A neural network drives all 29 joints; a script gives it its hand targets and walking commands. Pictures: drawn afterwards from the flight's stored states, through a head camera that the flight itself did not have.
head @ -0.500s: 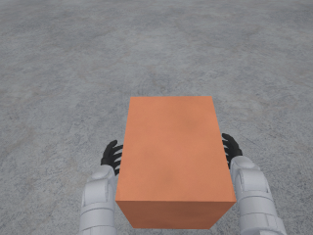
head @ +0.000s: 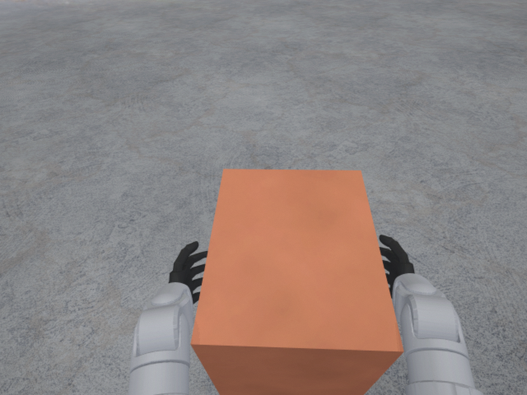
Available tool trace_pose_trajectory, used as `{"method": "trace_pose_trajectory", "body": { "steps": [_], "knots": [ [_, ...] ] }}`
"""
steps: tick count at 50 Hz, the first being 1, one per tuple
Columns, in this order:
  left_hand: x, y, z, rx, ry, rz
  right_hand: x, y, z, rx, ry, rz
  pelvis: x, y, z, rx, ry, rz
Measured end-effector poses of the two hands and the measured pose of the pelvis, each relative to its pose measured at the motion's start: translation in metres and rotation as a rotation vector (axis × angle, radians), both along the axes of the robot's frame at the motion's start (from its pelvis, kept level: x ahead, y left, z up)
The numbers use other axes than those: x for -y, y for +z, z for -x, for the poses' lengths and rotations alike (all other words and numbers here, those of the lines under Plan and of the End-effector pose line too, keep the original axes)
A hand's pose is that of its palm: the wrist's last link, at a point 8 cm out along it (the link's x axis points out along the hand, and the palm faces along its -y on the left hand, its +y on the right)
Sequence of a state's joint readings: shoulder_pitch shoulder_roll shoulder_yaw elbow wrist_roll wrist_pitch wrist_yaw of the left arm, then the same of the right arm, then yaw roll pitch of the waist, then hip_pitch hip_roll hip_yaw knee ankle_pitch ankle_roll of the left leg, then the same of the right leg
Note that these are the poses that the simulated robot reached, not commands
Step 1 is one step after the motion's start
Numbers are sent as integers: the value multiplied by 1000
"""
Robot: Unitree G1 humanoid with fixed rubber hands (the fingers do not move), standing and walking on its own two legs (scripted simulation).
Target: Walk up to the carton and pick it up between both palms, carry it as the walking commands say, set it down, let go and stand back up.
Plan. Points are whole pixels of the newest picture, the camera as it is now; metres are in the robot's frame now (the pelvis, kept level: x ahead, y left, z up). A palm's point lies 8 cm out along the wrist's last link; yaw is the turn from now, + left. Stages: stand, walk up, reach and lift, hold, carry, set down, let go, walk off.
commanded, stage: reach and lift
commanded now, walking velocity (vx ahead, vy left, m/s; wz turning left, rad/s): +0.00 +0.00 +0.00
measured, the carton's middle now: (289, 287) +0.33 +0.00 -0.02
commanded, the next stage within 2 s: hold in 1.02 s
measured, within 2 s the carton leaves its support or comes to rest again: neither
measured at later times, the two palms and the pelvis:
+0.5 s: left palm (185, 292) +0.28 +0.16 +0.04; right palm (405, 292) +0.29 -0.17 +0.04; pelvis +0.01 +0.00 +0.00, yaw +0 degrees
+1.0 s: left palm (186, 297) +0.27 +0.16 +0.04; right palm (409, 300) +0.27 -0.17 +0.04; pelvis +0.00 +0.00 +0.00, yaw +0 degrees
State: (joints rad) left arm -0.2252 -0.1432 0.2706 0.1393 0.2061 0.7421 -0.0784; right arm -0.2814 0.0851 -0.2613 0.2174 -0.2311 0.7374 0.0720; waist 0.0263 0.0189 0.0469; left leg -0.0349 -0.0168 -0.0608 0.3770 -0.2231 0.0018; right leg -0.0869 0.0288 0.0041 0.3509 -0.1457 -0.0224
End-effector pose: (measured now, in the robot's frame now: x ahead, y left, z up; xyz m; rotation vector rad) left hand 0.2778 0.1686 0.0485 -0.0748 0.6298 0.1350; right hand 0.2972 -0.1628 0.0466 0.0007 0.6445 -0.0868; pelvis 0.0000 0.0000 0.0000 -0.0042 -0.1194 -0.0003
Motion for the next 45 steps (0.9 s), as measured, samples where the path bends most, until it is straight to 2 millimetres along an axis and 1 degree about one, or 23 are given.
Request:
{"method": "trace_pose_trajectory", "body": {
  "steps": [11,23,45],
  "knots": [
    [3,-2,-3,-4,-23,-8,3,-3,4,-4,-25,-2,-3,1,-6,-6,2,2],
    [4,-5,-2,-7,-38,-14,4,-6,10,-6,-43,-4,-5,1,-10,-10,3,4],
    [7,-6,5,-5,-53,-13,6,-6,23,-3,-67,-4,-4,1,-4,-7,2,4]
  ]
}}
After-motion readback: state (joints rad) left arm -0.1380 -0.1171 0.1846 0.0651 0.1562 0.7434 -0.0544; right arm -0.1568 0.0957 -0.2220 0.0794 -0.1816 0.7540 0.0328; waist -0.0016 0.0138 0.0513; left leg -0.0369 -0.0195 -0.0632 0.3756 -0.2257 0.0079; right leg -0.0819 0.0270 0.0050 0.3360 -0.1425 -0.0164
